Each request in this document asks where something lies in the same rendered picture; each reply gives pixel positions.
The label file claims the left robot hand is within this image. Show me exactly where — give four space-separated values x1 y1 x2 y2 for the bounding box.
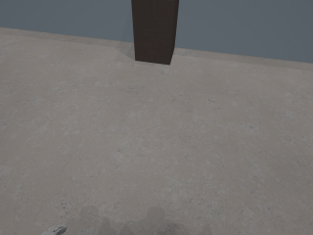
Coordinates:
42 224 67 235

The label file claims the cabinet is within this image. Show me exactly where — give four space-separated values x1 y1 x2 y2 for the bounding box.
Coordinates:
131 0 179 65

